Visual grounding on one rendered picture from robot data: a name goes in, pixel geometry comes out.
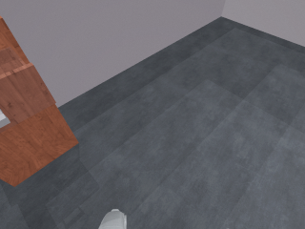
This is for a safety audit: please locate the robot left thigh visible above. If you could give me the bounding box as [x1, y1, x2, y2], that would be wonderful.
[98, 211, 127, 229]

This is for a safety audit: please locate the drawer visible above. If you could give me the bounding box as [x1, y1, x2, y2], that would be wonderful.
[0, 47, 56, 134]

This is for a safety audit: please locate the cabinet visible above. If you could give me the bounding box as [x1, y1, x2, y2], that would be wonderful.
[0, 16, 79, 187]

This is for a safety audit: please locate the handle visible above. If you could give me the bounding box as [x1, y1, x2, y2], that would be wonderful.
[0, 109, 10, 128]

